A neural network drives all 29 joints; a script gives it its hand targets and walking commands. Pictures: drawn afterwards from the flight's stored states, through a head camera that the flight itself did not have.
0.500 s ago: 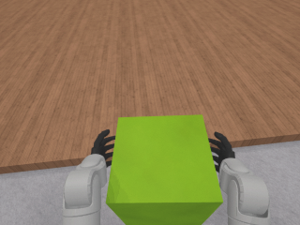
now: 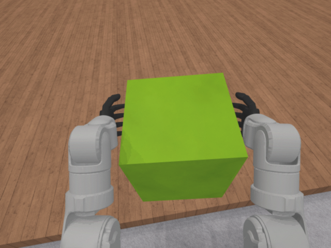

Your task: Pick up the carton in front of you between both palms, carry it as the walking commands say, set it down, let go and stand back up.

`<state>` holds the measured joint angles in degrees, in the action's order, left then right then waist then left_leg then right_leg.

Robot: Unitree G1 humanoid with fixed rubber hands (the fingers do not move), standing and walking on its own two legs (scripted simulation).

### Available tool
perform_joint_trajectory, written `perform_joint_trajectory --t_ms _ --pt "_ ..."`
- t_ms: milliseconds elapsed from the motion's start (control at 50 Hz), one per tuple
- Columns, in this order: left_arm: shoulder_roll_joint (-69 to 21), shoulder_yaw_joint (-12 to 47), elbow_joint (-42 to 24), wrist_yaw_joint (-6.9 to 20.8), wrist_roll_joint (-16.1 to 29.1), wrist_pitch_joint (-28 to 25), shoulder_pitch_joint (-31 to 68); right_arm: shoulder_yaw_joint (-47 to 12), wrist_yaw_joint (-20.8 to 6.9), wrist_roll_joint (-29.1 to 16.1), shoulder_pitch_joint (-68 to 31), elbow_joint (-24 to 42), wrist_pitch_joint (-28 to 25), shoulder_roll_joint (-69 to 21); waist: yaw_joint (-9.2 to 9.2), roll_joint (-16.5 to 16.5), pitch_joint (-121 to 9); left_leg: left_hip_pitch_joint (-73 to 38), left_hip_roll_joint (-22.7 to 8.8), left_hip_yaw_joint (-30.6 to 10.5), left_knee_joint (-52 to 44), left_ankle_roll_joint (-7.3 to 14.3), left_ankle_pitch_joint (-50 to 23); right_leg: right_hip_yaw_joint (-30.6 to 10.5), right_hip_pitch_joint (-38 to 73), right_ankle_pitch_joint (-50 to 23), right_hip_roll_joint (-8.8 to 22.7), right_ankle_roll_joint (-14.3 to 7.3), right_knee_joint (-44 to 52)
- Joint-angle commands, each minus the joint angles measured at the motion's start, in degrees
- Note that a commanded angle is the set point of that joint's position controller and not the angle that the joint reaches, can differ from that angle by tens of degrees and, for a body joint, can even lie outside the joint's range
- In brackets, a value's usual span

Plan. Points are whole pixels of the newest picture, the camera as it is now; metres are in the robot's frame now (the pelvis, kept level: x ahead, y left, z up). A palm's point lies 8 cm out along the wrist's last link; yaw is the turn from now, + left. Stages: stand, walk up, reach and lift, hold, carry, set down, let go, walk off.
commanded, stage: carry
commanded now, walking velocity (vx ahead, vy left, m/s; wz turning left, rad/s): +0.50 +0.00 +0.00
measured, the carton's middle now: (178, 143) +0.35 -0.02 +0.09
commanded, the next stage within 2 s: none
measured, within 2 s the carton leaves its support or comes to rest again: neither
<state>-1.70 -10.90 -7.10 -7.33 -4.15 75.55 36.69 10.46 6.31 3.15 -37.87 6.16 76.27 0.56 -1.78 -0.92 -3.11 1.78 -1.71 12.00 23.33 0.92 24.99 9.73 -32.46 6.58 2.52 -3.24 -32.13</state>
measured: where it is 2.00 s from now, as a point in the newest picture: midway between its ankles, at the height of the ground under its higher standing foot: (164, 96)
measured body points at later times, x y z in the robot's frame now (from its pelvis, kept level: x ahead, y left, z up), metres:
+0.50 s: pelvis +0.35 +0.02 +0.00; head +0.42 +0.00 +0.44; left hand +0.74 +0.17 +0.14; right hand +0.76 -0.13 +0.14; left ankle +0.44 +0.12 -0.64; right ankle +0.17 -0.08 -0.72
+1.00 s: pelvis +0.75 +0.00 +0.10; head +0.79 +0.00 +0.55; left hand +1.14 +0.17 +0.28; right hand +1.16 -0.13 +0.28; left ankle +0.65 +0.15 -0.51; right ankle +0.78 -0.01 -0.63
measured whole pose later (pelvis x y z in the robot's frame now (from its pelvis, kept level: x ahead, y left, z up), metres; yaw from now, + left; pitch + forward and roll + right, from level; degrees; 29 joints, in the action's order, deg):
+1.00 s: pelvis +0.75 +0.00 +0.10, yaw +0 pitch +5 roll +3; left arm 0.4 -16.6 1.4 -7.1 -5.0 77.5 51.0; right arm 15.9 7.5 2.8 -54.6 -6.4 76.9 2.4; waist 3.2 2.6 0.1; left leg 30.9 1.2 -1.5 74.9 1.6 21.1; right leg 6.0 -23.4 11.4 -4.0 -9.0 -29.3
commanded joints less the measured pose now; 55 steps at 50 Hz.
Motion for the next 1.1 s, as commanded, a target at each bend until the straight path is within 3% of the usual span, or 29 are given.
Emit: perform_joint_trajectory --t_ms 0,40,80,120,180,300,340,420,440,480,500,520,540,560,600,620,680,720,780,800,820,840,860,880,900,920,960,1020,1080 --pt "-50.8 35.1 1.6 11.5 25.9 -0.5 39.5 -35.9 -12.8 -25.7 -41.9 0.9 -0.7 -49.9 3.70 -1.9 -23.1 0.0 -6.5 -0.8 18.3 2.5 -40.9 1.9 27.3 0.0 -2.4 -1.2 4.8" --pt "-48.0 31.0 7.2 11.2 24.9 -0.1 42.9 -32.6 -12.3 -25.4 -46.0 -3.8 -0.4 -50.0 5.25 17.6 -26.5 32.8 5.1 -5.5 48.0 0.1 3.0 -41.7 49.7 0.9 20.1 -10.7 11.6" --pt "-52.3 30.3 7.6 11.7 25.7 -1.5 45.4 -31.1 -12.0 -24.0 -46.0 -8.1 -1.1 -54.8 6.00 15.6 -27.4 42.9 1.0 -12.6 61.8 3.1 3.6 -36.7 49.9 -1.5 19.3 -14.3 9.6" --pt "-58.4 32.5 3.2 12.7 27.9 -2.5 53.9 -30.3 -12.3 -25.2 -51.7 -6.7 -2.1 -59.2 5.38 5.5 -23.7 42.9 -0.8 -13.9 56.1 3.6 -2.6 -28.0 42.3 -5.3 16.0 -10.8 9.1" --pt "-63.7 33.7 1.8 13.2 31.6 -3.6 60.6 -30.5 -10.2 -23.3 -53.1 -4.6 -3.7 -60.8 4.86 8.0 -26.7 39.7 -1.7 -11.0 48.7 2.5 -5.0 -19.8 40.7 -11.3 12.7 -8.4 8.6" --pt "-63.0 34.4 1.2 13.6 30.9 -4.1 54.3 -31.0 -8.7 -20.6 -50.2 -3.4 -4.8 -59.9 6.44 9.5 -26.6 57.0 -1.5 -7.5 51.3 2.5 -4.4 -18.8 52.5 -27.1 13.5 -9.7 2.8" --pt "-62.2 35.6 -2.2 12.6 30.1 -4.2 55.9 -31.4 -9.2 -21.2 -50.5 -2.9 -4.6 -59.6 10.04 10.6 -26.3 67.3 -1.5 -6.8 55.7 3.1 1.0 -20.8 61.3 -28.6 14.1 -11.5 1.1" --pt "-58.7 36.9 -4.9 12.9 29.6 -4.0 54.9 -31.4 -9.4 -19.8 -47.9 -3.5 -3.3 -57.7 13.12 7.2 -19.0 77.8 -0.6 -4.9 47.1 4.2 12.3 -19.5 70.9 -50.5 11.4 -7.9 -2.1" --pt "-57.5 36.5 1.7 12.8 28.1 -3.0 50.0 -29.1 -9.1 -16.3 -43.2 -6.7 -2.9 -52.7 12.77 8.9 -18.8 71.7 0.9 -3.0 36.9 3.6 9.2 -16.8 68.4 -52.6 8.4 -6.9 -3.7" --pt "-58.1 37.7 -2.0 13.7 28.9 -2.9 51.6 -28.9 -9.0 -15.8 -43.4 -4.6 -2.9 -52.9 -0.31 11.6 -31.0 15.1 7.7 3.2 27.3 6.8 -3.3 -5.4 32.2 -64.7 9.2 -3.7 -10.7" --pt "-59.9 39.2 -3.7 14.0 30.5 -2.7 52.7 -29.0 -9.3 -15.6 -41.0 -5.4 -2.9 -53.7 -7.91 5.1 -37.7 -5.0 1.9 -13.1 20.4 10.1 -7.6 -7.4 18.8 -44.2 5.0 0.0 -25.8" --pt "-63.7 41.5 -8.2 14.9 33.1 -2.9 59.8 -28.8 -8.9 -15.1 -45.2 -2.6 -4.5 -51.1 -8.70 -20.5 -44.3 -20.0 -14.0 -48.0 11.2 22.7 -31.2 -9.5 0.8 5.4 -7.9 5.1 -51.4" --pt "-63.8 41.2 -10.4 15.1 33.7 -2.4 63.2 -30.9 -9.0 -17.3 -43.0 0.7 -5.1 -54.8 -8.62 -20.2 -44.6 -30.5 -16.8 -58.5 9.9 29.0 -61.0 -12.6 -10.9 22.3 -11.4 3.8 -66.2" --pt "-63.2 37.8 -5.1 14.7 30.5 -2.5 57.3 -34.6 -9.1 -19.1 -46.4 4.2 -4.7 -56.2 -10.14 -8.8 -37.9 -32.5 -14.6 -47.5 15.8 26.1 -64.5 -17.3 -23.4 24.7 -7.1 0.9 -68.9" --pt "-59.3 36.6 -4.3 13.2 25.2 -2.7 48.3 -36.7 -10.5 -22.0 -44.0 3.5 -4.6 -61.2 -10.18 -8.6 -24.4 -24.7 -11.3 -41.3 15.0 17.7 -52.6 -16.4 -34.0 31.2 -7.3 -1.1 -68.3" --pt "-58.3 36.6 -2.7 12.8 22.7 -3.1 48.6 -36.7 -11.3 -25.1 -47.1 6.5 -5.3 -60.7 -8.08 -3.3 -26.4 -22.2 -11.1 -36.6 14.5 13.7 -44.8 -15.7 -30.2 28.1 -4.1 -2.1 -62.9" --pt "-54.4 30.6 0.9 9.8 15.9 -4.6 39.5 -44.0 -13.7 -34.4 -60.8 15.3 -6.0 -64.7 -6.87 -0.5 -27.2 -19.4 -9.2 -30.3 7.8 9.5 -47.8 -9.6 -25.3 25.8 -3.2 -1.4 -42.4" --pt "-51.4 28.6 -3.1 8.7 12.8 -5.3 41.7 -45.7 -13.8 -37.3 -66.8 20.5 -5.6 -62.5 -3.56 4.1 -26.8 -7.6 -5.8 -20.2 4.8 8.0 -54.1 -5.1 -5.1 9.8 -5.1 -0.1 -17.3" --pt "-45.3 29.5 -8.1 6.7 11.5 -5.0 43.4 -42.6 -14.3 -38.3 -58.9 12.9 -4.0 -61.2 1.32 -6.7 -33.0 -0.8 -3.4 -10.3 14.5 4.9 -67.2 0.9 26.1 -18.6 -10.0 -1.1 4.5" --pt "-42.9 28.8 -5.9 6.7 10.9 -3.7 41.0 -40.6 -14.4 -36.6 -55.6 9.1 -3.3 -58.0 4.06 -9.1 -35.1 1.8 -2.8 -8.9 23.6 3.6 -63.8 1.4 37.5 -26.3 -7.4 -1.7 9.5" --pt "-41.3 29.1 -3.3 7.1 9.7 -3.3 39.8 -39.2 -14.4 -34.6 -55.4 5.2 -2.9 -56.5 5.53 -4.3 -34.8 12.8 -1.0 -10.2 32.7 2.5 -35.2 -5.8 47.2 -30.3 -0.9 -3.1 9.2" --pt "-39.5 27.5 -3.2 7.5 11.4 -1.9 43.1 -37.3 -14.3 -31.2 -49.6 -1.9 -2.0 -56.1 4.69 5.8 -35.6 26.7 3.4 -14.8 44.5 2.4 -1.2 -19.8 59.3 -39.3 10.5 -5.2 1.1" --pt "-39.2 28.1 3.3 8.2 11.6 -0.6 40.6 -35.0 -14.2 -28.5 -46.2 -9.1 -0.7 -53.6 5.18 12.4 -35.3 37.6 6.3 -15.5 58.2 1.6 7.6 -31.5 63.0 -47.7 18.4 -10.3 0.1" --pt "-39.8 26.5 9.2 9.0 12.8 0.5 39.1 -32.7 -13.9 -26.3 -45.5 -12.3 0.2 -50.2 6.07 14.5 -33.6 38.1 6.0 -16.0 60.5 1.7 4.8 -34.6 56.6 -32.6 18.4 -13.1 3.1" --pt "-43.0 28.9 11.1 10.6 15.9 1.6 45.3 -29.7 -13.0 -24.2 -47.7 -12.1 0.5 -49.8 4.47 9.6 -27.1 41.1 4.0 -15.9 58.6 1.4 1.1 -35.5 50.4 -23.0 15.7 -11.6 6.2" --pt "-46.7 30.2 9.4 11.6 19.2 1.7 49.3 -27.5 -12.5 -23.4 -51.7 -9.9 1.3 -51.2 4.57 5.7 -25.6 43.3 2.3 -15.1 59.2 0.7 -1.0 -36.3 46.1 -18.1 15.3 -14.5 8.7" --pt "-56.1 32.6 4.7 13.8 28.1 2.5 60.8 -23.9 -11.1 -19.3 -50.9 -11.1 2.0 -51.7 3.82 1.4 -24.0 40.3 1.1 -13.9 50.9 0.1 -5.5 -29.9 38.8 -22.3 11.7 -7.4 9.2" --pt "-64.8 32.6 5.0 15.6 33.1 1.9 66.3 -21.8 -10.0 -16.4 -52.9 -10.2 1.2 -53.6 5.14 1.1 -27.2 39.4 0.6 -11.4 45.0 0.4 -8.3 -24.1 39.1 -25.8 10.4 -6.3 9.0" --pt "-65.7 27.6 15.5 16.6 31.0 0.9 62.6 -18.3 -9.2 -11.7 -46.8 -19.2 0.1 -54.4 6.67 7.5 -24.4 47.3 0.1 -9.7 39.3 -0.1 -11.6 -23.6 46.4 -35.0 10.8 -4.9 9.5"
